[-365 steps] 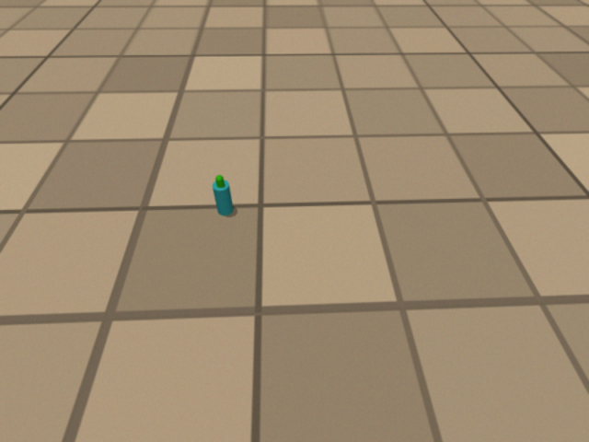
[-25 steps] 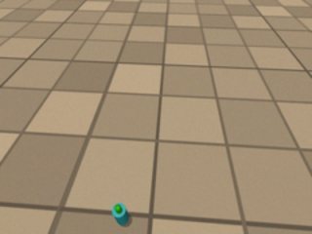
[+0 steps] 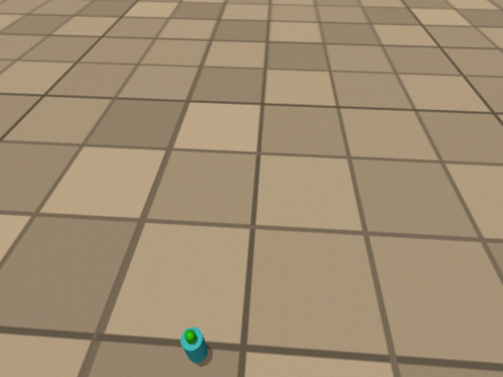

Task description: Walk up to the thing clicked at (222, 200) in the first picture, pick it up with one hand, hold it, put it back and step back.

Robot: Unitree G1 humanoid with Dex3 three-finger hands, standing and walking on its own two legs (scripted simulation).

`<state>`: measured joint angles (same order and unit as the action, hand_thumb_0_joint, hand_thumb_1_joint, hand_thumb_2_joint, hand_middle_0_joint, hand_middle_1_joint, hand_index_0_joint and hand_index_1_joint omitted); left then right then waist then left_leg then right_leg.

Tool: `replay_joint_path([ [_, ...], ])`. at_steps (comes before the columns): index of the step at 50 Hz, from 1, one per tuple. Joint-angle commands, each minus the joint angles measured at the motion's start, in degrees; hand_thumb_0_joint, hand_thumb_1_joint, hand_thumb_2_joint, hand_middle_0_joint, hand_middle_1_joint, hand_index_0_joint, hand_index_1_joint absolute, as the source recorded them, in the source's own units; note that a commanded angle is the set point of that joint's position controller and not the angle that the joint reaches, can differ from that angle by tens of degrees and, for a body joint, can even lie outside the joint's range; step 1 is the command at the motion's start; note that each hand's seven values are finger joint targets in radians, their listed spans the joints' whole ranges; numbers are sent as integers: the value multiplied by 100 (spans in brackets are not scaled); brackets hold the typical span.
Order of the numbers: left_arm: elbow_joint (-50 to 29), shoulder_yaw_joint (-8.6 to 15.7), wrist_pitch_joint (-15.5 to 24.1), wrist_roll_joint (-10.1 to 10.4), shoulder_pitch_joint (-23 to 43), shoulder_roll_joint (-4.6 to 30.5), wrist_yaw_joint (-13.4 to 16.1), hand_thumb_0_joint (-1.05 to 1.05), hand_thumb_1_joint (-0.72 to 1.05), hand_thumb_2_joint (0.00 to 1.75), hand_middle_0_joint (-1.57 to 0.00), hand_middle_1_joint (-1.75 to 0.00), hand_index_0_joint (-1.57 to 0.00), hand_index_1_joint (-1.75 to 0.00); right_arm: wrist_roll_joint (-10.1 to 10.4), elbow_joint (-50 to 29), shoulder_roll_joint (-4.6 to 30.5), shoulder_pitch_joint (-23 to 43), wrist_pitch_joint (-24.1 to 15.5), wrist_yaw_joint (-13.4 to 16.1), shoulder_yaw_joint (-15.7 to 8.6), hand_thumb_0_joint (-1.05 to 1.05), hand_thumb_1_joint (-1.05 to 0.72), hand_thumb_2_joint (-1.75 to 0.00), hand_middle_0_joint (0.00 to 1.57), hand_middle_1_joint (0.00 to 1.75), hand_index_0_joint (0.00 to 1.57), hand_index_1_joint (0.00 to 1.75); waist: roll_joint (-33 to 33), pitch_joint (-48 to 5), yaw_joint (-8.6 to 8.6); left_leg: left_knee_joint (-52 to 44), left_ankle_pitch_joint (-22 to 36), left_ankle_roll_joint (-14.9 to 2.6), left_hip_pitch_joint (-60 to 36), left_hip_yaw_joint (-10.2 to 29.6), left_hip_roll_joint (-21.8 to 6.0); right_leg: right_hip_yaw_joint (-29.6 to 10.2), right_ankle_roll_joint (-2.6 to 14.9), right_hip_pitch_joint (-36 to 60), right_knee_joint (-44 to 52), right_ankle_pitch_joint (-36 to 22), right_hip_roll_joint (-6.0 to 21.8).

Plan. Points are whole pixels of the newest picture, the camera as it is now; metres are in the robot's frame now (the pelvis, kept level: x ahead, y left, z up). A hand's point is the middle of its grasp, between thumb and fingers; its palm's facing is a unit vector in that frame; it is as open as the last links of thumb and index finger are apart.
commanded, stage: stand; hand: left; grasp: from the side
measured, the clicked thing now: (193, 343) +0.37 +0.21 -0.67
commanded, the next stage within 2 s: go down in 0.20 s
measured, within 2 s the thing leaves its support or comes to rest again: neither
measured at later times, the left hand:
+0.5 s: hand out of the picture +0.15 +0.25 -0.17, palm faces +0.04 -0.95 -0.32, open 9.9 cm
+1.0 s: hand out of the picture +0.15 +0.28 -0.20, palm faces +0.06 -0.95 -0.32, open 17.1 cm
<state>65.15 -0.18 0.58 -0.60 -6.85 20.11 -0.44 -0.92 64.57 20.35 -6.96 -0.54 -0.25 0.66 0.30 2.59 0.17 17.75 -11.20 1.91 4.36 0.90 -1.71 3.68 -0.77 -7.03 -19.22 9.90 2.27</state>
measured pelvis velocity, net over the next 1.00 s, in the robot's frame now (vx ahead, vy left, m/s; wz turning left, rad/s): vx -0.01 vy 0.02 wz -0.02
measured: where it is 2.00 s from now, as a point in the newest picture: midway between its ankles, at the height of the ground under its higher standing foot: outside the picture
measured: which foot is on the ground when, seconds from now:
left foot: down 0.00-1.00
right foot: down 0.00-1.00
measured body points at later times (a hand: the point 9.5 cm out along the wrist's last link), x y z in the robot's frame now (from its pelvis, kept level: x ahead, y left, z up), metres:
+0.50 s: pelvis -0.01 +0.00 -0.01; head +0.05 +0.01 +0.43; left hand +0.15 +0.30 -0.14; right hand +0.09 -0.27 -0.14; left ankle -0.02 +0.14 -0.75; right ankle +0.01 -0.12 -0.75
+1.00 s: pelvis -0.01 +0.02 -0.07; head +0.07 +0.04 +0.37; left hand +0.14 +0.33 -0.18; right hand +0.14 -0.24 -0.16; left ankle -0.02 +0.14 -0.75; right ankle +0.01 -0.12 -0.75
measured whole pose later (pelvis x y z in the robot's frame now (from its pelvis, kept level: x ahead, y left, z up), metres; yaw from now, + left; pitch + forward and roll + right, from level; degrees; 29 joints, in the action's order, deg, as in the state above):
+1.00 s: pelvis -0.01 +0.02 -0.07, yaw -1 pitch +14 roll -2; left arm 30.7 12.4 -12.4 -2.1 -12.0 18.8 -3.0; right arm 0.7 34.6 14.0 -12.5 -7.2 2.8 -1.2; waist -0.7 -5.6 -1.6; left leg 58.1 -29.3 0.6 42.6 1.1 -2.0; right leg 2.2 -1.9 -43.6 -54.9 24.9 2.7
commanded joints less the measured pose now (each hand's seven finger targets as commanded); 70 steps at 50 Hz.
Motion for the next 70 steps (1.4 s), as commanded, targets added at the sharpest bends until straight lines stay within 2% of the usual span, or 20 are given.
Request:
replay_joint_path([
  [1,-322,263,109,10,253,1254,79,0,90,90,-20,-30,-20,-30,34,-318,1217,200,-76,76,-254,0,-90,-90,20,30,20,30,-50,-264,24,-248,731,-240,232,369,-588,-566,145,164,357,-667,602],
  [5,-318,271,110,-2,240,1284,75,0,90,90,-20,-30,-20,-30,30,-325,1179,172,-74,61,-254,0,-90,-90,20,30,20,30,-85,-222,0,-277,469,-244,299,362,-561,-592,148,132,411,-400,597],
  [15,-320,259,112,12,207,1245,73,0,82,82,-28,-22,-28,-22,44,-342,1177,176,-96,70,-236,0,-96,-92,21,30,20,30,25,-351,18,-276,853,-227,241,376,-588,-557,149,240,295,-789,596],
  [16,-2331,290,644,304,2217,287,157,0,74,74,-20,-14,-20,-14,420,-1905,228,148,-390,203,-26,0,-101,-93,20,30,20,30,17,99,-724,189,26,-231,891,-369,205,-195,71,-1134,-24,-341,-144],
  [17,-2049,412,604,289,2769,645,205,0,66,66,-12,-6,-12,-6,422,-1576,396,-139,-380,258,-68,0,-102,-93,20,30,20,30,30,-214,-545,278,-79,-248,861,-362,249,-149,58,-785,-94,-138,-122],
  [18,-911,683,357,217,1779,959,243,0,58,58,-4,0,-4,0,408,-1496,546,-296,-314,285,-126,0,-103,-94,20,30,20,30,-220,-63,-455,410,-274,-269,1095,-371,285,-78,95,-864,-130,161,-174],
  [19,-695,874,285,162,1399,1155,193,0,50,50,-1,-1,-1,-1,404,-1660,575,-315,-264,289,-210,0,-102,-94,20,30,20,30,-280,-156,-219,590,-114,-245,1267,-348,222,-32,102,-905,-317,141,-189],
  [21,-1015,1099,316,-2,1852,1560,150,0,34,34,-2,-3,-3,-2,340,-1851,556,-534,-306,366,-363,0,-102,-93,20,30,20,30,-291,-996,-179,924,233,-260,1345,-312,224,-95,72,-761,-694,-323,-145],
  [23,-561,1242,173,-193,975,1411,27,0,25,19,-2,-2,-3,-1,257,-2014,497,-743,-335,321,-452,0,-100,-93,20,30,20,30,-192,-1370,-113,1267,527,-240,1667,-281,270,-133,87,-784,-1091,-694,-109],
  [25,-594,1538,-2,-302,315,1377,-47,0,16,15,-3,-1,-4,-1,200,-2242,459,-773,-344,263,-553,0,-98,-92,20,30,20,30,60,-1750,157,1489,768,-197,1828,-302,318,-171,136,-625,-1299,-865,-98],
  [27,-1168,1587,-180,-293,444,1359,-43,0,5,12,-5,-3,-5,-2,210,-2517,411,-713,-366,250,-557,0,-96,-91,20,30,20,30,367,-1926,207,1506,912,-139,1766,-302,316,-172,168,-637,-1376,-897,-121],
  [28,-1065,1459,-331,-279,416,1093,-50,0,1,12,-5,-3,-5,-3,225,-2619,368,-669,-364,243,-530,0,-96,-91,20,30,20,30,366,-1664,120,1564,834,-124,1898,-279,302,-163,180,-916,-1406,-780,-143],
  [31,-1482,1536,-553,-314,745,1263,-101,0,-17,9,-5,-2,-5,-3,242,-2906,373,-485,-427,204,-536,0,-95,-91,20,30,20,30,132,-1412,38,1924,595,-133,2375,-213,221,-76,185,-1418,-1682,-418,-187],
  [34,-1837,1491,-683,-236,315,933,-182,0,-33,7,-5,-3,-5,-4,243,-3140,336,-592,-520,173,-555,0,-91,-90,20,30,20,30,60,-1522,-29,2223,315,-152,2590,-180,173,-39,186,-1785,-1988,-86,-227],
  [39,-3123,1553,-705,-193,473,998,-225,0,-49,2,-7,-4,-7,-5,241,-3418,314,-648,-729,220,-593,0,-90,-90,20,30,20,30,267,-1840,-144,2717,159,-148,2903,-106,107,-59,178,-2383,-2554,49,-213],
  [48,-4395,1667,-1229,-154,-522,993,-185,0,-56,0,-9,-2,-9,-3,192,-3702,288,-672,-928,397,-543,0,-89,-89,20,30,20,30,501,-2048,-161,3147,284,-90,3159,76,3,-38,194,-2869,-3131,152,-205],
  [55,-4943,1782,-1547,-33,-885,928,-205,0,-59,0,-9,-2,-8,-3,160,-3966,181,-559,-1095,510,-458,0,-90,-90,20,30,20,30,440,-1975,-226,3517,-172,-148,3677,73,43,-34,164,-3239,-3330,455,-196],
  [66,-5164,2240,-1155,182,-1299,1149,-547,0,-52,0,-8,-1,-8,-1,115,-4079,160,-574,-1322,551,-471,0,-93,-91,20,30,20,30,560,-2327,-126,4183,-11,-169,4215,59,79,-57,191,-3788,-4025,332,-175],
  [69,-4999,2509,-928,244,-1411,1327,-663,0,-51,1,-8,-2,-8,-3,108,-4080,194,-552,-1380,526,-492,0,-94,-91,20,30,20,30,501,-2402,-68,4376,-145,-188,4480,68,96,-73,196,-3998,-4214,457,-157],
  [70,-5083,2435,-827,255,-1128,1308,-717,0,-51,0,-8,-1,-8,-1,101,-4111,203,-502,-1403,518,-496,0,-95,-91,20,30,20,30,489,-2296,-146,4466,-471,-217,4660,53,112,-101,182,-4187,-4238,687,-156],
])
